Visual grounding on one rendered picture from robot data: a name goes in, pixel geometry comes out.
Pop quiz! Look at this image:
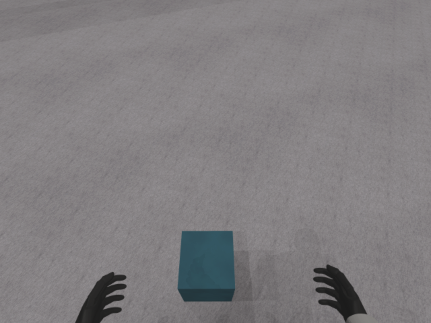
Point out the robot left hand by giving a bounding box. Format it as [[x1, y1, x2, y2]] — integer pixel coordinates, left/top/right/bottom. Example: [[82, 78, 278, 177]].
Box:
[[75, 272, 127, 323]]

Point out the carton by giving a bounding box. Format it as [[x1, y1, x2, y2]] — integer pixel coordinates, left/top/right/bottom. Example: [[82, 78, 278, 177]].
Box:
[[178, 231, 235, 301]]

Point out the robot right hand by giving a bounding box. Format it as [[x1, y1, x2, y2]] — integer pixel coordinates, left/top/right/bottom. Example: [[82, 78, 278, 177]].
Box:
[[313, 264, 367, 323]]

